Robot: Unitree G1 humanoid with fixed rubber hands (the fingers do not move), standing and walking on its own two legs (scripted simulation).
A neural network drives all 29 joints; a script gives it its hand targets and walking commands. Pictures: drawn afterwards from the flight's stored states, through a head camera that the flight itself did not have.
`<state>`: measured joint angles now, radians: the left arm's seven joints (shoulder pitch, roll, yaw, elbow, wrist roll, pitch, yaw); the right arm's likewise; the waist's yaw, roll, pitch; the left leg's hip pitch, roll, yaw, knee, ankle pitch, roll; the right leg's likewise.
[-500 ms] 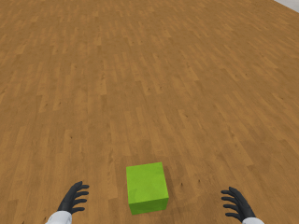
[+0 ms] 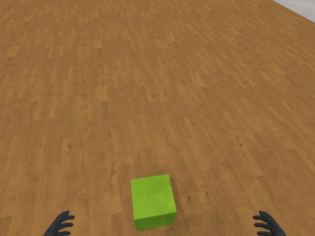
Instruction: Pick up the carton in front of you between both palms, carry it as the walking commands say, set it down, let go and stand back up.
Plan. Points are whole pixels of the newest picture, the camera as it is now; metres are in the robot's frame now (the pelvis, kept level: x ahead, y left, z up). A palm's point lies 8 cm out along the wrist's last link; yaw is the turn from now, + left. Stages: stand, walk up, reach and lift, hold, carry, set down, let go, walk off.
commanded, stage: stand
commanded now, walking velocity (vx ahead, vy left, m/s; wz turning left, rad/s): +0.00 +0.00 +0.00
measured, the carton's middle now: (152, 202) +0.40 +0.03 -0.65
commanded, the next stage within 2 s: none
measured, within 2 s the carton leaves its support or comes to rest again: neither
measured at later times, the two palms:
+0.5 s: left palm out of the picture +0.09 +0.29 -0.10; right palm out of the picture +0.09 -0.31 -0.09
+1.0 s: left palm out of the picture +0.07 +0.30 -0.10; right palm out of the picture +0.07 -0.32 -0.09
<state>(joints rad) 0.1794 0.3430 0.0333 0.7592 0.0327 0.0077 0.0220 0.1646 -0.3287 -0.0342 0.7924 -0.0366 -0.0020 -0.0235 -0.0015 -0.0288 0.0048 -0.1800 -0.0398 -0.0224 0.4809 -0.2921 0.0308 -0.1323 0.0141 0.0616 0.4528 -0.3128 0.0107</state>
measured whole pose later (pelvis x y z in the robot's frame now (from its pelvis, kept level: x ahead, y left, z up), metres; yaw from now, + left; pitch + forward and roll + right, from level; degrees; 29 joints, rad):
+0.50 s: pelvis -0.01 +0.00 +0.01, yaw +0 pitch -2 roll +0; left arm 0.17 0.37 0.01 0.89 0.02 -0.01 0.02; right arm 0.15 -0.36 -0.02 0.93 -0.03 -0.01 -0.02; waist 0.00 -0.02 0.02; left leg -0.13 -0.03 -0.02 0.40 -0.23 0.02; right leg -0.09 0.01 0.06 0.38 -0.26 0.01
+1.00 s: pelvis -0.03 -0.01 +0.01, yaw +0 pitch -3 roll +0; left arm 0.15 0.39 0.00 0.99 0.02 -0.01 0.01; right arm 0.12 -0.38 -0.01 1.01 -0.02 -0.01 -0.01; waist 0.00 -0.02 0.03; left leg -0.12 -0.03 -0.02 0.36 -0.19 0.02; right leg -0.08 0.02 0.06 0.34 -0.22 0.00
